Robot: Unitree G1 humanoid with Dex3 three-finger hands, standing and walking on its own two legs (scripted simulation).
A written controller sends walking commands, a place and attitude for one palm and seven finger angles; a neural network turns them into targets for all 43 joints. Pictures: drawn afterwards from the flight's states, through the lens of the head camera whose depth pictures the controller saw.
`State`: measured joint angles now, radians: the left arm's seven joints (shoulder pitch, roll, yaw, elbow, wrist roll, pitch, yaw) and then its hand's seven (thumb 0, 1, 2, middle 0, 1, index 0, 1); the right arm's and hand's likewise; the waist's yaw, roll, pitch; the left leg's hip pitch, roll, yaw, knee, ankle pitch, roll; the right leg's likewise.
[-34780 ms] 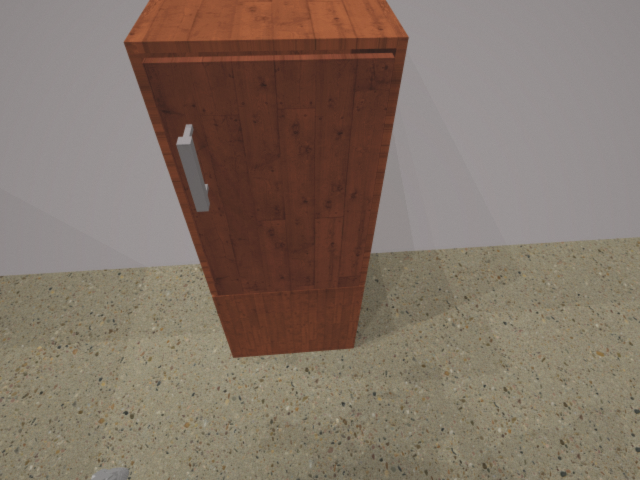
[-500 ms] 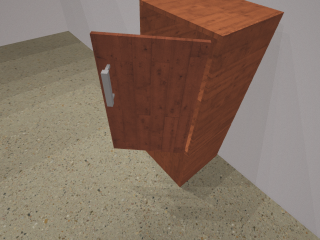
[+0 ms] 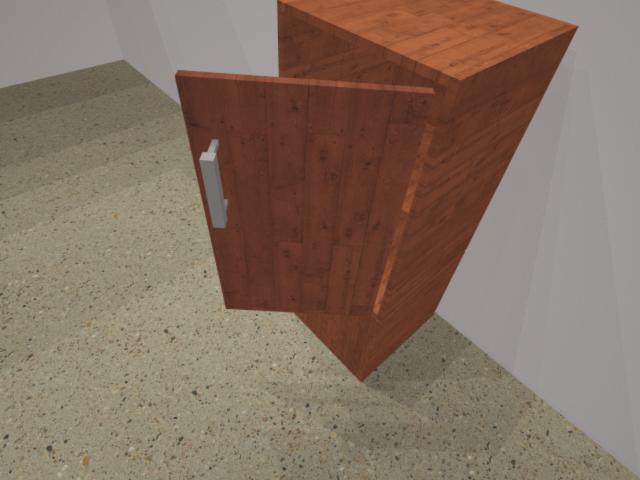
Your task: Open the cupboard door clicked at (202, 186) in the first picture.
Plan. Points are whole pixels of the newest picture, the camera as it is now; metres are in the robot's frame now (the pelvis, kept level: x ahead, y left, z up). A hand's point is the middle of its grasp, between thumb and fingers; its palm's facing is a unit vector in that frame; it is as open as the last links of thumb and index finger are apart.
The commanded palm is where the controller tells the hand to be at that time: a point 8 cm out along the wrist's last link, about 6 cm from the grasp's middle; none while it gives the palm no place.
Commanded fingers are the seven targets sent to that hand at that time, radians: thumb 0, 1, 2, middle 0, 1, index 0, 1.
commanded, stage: come to a stop and stand still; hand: left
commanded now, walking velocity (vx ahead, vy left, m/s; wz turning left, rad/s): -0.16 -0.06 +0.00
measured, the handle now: (217, 184) +0.54 +0.21 +0.06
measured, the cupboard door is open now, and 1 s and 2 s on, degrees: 46 46 46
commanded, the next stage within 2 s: look again from close up in 1.18 s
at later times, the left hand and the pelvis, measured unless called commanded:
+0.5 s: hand out of the picture +0.00 +0.13 -0.16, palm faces +0.01 -0.97 -0.25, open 7.3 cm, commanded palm none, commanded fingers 0.00 0.90 0.90 -0.20 -0.30 -0.20 -0.30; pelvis -0.02 -0.05 +0.00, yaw +0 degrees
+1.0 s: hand out of the picture +0.00 +0.08 -0.17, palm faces +0.03 -0.98 -0.22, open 7.3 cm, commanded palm none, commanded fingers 0.00 0.90 0.90 -0.20 -0.30 -0.20 -0.30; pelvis +0.00 -0.10 +0.00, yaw +1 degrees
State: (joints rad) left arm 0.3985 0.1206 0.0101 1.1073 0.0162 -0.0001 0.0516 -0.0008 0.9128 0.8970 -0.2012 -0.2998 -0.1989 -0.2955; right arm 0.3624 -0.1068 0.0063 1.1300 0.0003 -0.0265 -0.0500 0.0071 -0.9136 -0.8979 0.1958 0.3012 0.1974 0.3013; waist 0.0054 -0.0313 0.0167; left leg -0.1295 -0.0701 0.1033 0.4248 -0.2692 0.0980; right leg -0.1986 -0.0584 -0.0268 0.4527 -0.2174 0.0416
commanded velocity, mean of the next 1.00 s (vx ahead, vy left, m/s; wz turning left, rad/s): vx -0.01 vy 0.00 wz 0.00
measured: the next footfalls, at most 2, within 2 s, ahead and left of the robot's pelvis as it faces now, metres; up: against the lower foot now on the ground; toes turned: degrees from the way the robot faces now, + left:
none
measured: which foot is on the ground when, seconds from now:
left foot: down 0.00-1.00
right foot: down 0.00-1.00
